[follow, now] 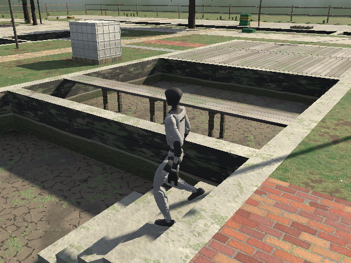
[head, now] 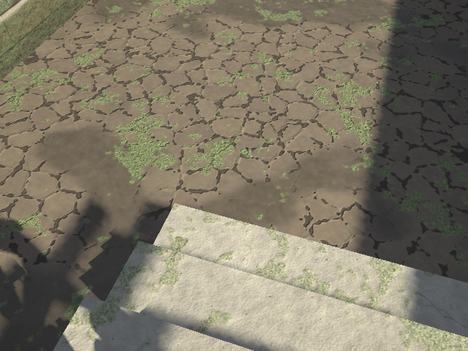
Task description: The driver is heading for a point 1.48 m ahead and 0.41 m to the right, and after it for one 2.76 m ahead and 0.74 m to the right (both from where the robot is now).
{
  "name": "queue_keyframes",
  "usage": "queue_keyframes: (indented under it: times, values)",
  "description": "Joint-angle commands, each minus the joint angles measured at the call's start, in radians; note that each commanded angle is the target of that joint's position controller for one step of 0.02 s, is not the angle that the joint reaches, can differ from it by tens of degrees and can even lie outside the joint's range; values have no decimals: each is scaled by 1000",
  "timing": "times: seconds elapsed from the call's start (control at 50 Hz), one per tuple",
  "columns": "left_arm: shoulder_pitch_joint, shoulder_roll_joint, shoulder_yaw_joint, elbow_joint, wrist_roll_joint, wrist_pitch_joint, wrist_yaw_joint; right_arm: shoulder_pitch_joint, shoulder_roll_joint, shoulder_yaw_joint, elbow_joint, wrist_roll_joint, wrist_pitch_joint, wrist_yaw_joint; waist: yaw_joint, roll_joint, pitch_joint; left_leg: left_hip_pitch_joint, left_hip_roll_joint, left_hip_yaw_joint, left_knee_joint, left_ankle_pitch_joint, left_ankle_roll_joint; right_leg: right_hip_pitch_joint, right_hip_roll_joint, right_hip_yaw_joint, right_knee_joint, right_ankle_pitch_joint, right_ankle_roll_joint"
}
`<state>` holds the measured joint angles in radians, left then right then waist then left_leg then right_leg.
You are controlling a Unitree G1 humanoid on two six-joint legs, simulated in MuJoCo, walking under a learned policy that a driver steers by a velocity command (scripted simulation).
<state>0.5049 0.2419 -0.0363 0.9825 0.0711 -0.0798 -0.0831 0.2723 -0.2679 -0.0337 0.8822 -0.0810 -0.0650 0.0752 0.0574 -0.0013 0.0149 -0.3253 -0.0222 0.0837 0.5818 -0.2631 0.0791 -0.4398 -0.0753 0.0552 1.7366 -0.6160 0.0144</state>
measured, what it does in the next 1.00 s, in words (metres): goes down: right foot 0.17 m lower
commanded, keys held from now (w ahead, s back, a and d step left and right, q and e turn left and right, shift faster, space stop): w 0.90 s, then w+e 0.10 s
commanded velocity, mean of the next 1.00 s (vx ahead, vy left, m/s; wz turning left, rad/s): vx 0.50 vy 0.00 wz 0.02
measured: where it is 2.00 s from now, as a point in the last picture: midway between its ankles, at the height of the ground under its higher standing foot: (274, 257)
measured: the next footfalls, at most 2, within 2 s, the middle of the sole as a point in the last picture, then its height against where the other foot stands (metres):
right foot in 0.42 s outside the picture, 0.17 m lower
left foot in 1.06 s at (211, 313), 0.17 m lower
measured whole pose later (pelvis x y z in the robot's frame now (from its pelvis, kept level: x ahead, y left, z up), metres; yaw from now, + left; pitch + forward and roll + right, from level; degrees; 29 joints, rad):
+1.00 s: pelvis +0.55 -0.01 -0.26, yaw -2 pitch +1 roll -3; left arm 0.66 0.14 -0.01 1.08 0.07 -0.09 -0.01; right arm -0.01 -0.21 0.02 0.87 -0.11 -0.04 0.09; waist 0.18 0.04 -0.02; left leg -0.56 0.13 -0.01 0.46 0.42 0.03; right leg -0.14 0.03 -0.02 1.00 -0.88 -0.02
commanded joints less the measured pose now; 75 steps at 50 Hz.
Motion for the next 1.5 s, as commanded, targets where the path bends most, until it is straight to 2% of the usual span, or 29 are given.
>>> queue_keyframes:
  times: [0.02, 0.06, 0.24, 0.26, 0.38, 0.42, 0.46, 0.5, 0.56, 0.58, 0.64, 0.74, 0.76, 0.78, 0.8, 0.84, 0.86, 0.88, 0.92, 0.94, 1.02, 1.04, 1.08, 1.14, 1.2, 1.24, 1.32, 1.42, 1.5]
  values:
    - [-137, 62, 14, -137, 6, -52, 57, 95, -11, 30, -33, -26, -42, 3, -22, -7, 60, 48, 396, -398, -236, 423, 239, -352, -120, 85, -369, 371, -39]
    - [-149, 50, 20, -113, 26, -19, 54, 124, -38, 20, -17, 18, -55, -18, -21, 51, 77, -77, 324, -347, -339, 305, 289, -254, -107, 43, -649, 464, -33]
    - [-375, 59, 8, -177, 42, 16, 13, 294, 32, 75, 75, -30, -40, -33, -94, 27, 84, -241, 179, -271, 1, -107, 198, -147, -42, 0, -1000, 1137, -44]
    - [-425, 77, 49, -193, -79, 43, 34, 227, -94, 10, 50, 153, -20, -73, -79, 27, 6, -208, 152, -245, 60, -64, 128, -5, 21, -41, -1025, 1177, -44]
    - [-506, 29, 65, -201, -87, 30, 56, 383, -26, 7, 126, 30, 57, -160, -207, 31, 179, 125, 154, -251, 380, 136, 115, -50, -28, -24, -1442, 916, -60]
    - [-109, 63, 98, -39, -80, 41, 74, 358, -65, -16, 142, 50, 55, -148, -38, -24, -16, 14, 89, -176, 787, 202, 118, 416, -15, -76, -1487, 946, -65]
    - [94, 174, 117, 4, -60, 45, 63, 505, -9, -25, 135, 123, 27, -140, -33, -267, -329, -564, -60, -129, 1570, -748, 32, 1099, -265, 122, -898, 1570, -187]
    - [90, 172, 136, 6, -104, 62, 75, 216, -37, -8, 15, 103, 23, -157, 72, -217, -311, -904, 5, -81, 1584, -486, 13, 964, -384, 389, -1271, 632, -354]
    - [-32, 60, 91, 1, -37, 49, 85, 118, -5, -10, 26, 42, 78, -133, -55, -19, 39, -680, 70, -158, 1292, -305, -6, 269, -323, 337, -1358, 547, -346]
    - [-175, -42, 44, -28, 88, -9, 32, 194, 152, 66, 7, -27, 17, -50, -133, 81, 168, -615, 145, -314, 947, 213, 34, -38, -177, 198, -1418, 382, -249]
    - [-167, -6, 60, -27, 31, -69, 35, 138, 32, 36, 61, -51, -16, 21, -62, -55, 47, -492, 131, -159, 539, 461, 14, -122, -99, 113, -1426, 257, -312]
    - [7, 39, 43, 62, 41, -51, 31, -10, 23, 67, 8, -51, 2, 20, -63, -19, -10, -527, 123, -142, 519, 440, -45, 34, -143, 182, -1238, 631, -339]
    - [87, 95, 81, 64, -109, -16, 70, -88, 2, 17, -16, 53, 35, -45, -55, -87, -39, -521, 159, -174, 459, 509, -36, 189, -164, 242, -1235, 578, -292]
    - [168, -65, 11, 143, 40, -49, 71, -155, 31, 86, -28, -60, 16, -4, 40, -11, 65, -914, 198, -263, 383, 550, -56, 393, -170, 275, -1148, 441, -321]
    - [195, 54, 70, 95, -87, -18, 96, -279, -6, 8, -69, 58, 27, -48, 38, -42, 55, -753, 165, -167, 286, 545, -46, 367, -140, 283, -1176, 387, -294]
    - [186, 68, 79, 83, -67, -4, 108, -322, -6, 0, -67, 67, 31, -54, 57, -49, 94, -685, 153, -158, 263, 546, -51, 327, -134, 290, -1139, 390, -298]
    - [345, -148, -1, 164, 40, -34, 101, -284, 95, 81, -63, -103, 5, 0, 114, -67, 105, -974, 193, -203, 188, 617, -54, 524, -172, 319, -1027, 325, -324]
    - [229, -2, 65, 88, -49, -15, 118, -446, 13, -4, -93, 59, 3, -18, 98, 2, 134, -659, 167, -155, 100, 701, -55, 315, -117, 271, -1078, 284, -274]
    - [98, 62, 78, 23, -63, 2, 117, -423, 62, 17, -75, 104, 13, -20, 86, 6, 122, -215, 94, -59, -1, 758, -69, 0, -54, 153, -1104, 171, -218]
    - [194, -54, 27, 91, 34, -21, 73, -331, 92, 73, -66, -66, 9, 12, 83, -104, 140, -193, 153, -72, -52, 766, -46, -24, -60, 119, -1048, 102, -225]
    - [219, 46, 48, 114, -13, -5, 53, -321, 13, 54, -45, -35, 8, 12, 77, 22, 132, -24, 144, -61, -383, 724, -56, 187, -33, 196, -817, 273, -204]
    - [188, 67, 47, 124, 25, 18, 29, -79, -49, 25, 41, -11, -7, 0, -25, 43, 71, 262, 171, -63, -407, 837, -34, 80, -25, 179, -631, 297, -156]
    - [476, -93, 27, 228, 34, 25, -55, 434, -219, -52, 178, -6, -6, 15, -108, 274, -391, 1166, 341, -120, 169, 1237, 185, -337, 123, 37, 89, -152, -17]
    - [3, 3, 52, 8, -36, -14, -40, 282, -181, -46, 129, 5, 24, 19, -195, 108, -135, 710, 488, -355, -148, 221, 234, -772, 59, -24, 369, -39, -62]
    - [-13, -116, 17, -7, 12, -15, 26, 53, 123, 53, 75, -46, -31, -25, 15, -32, 87, -27, 421, -192, -298, 240, 164, -369, -127, 130, -276, 488, -157]
    - [-23, -83, 30, 5, 29, -3, 9, 63, 118, 48, 82, 4, -73, -64, 3, 18, 114, -85, 356, -79, -373, 238, 164, -286, -95, 80, -590, 648, -149]
    - [-75, -82, 36, -25, 26, -9, -24, 146, 10, 20, 111, -59, -71, -52, 16, 40, 40, -40, 352, 24, -274, 506, 174, -158, -59, 37, -632, 745, -116]
    - [-338, -62, 31, -116, 11, 9, -5, 525, 115, 53, 274, -72, -68, -99, -160, 27, 142, 520, 443, -106, -147, 235, 165, -730, -101, 161, -964, 981, -95]
    - [-454, -18, 31, -172, 9, 12, -30, 379, 128, 93, 220, -61, -68, -83, -120, 24, 178, 17, 297, 115, -157, 118, 77, -166, -71, -39, -1033, 1138, -120]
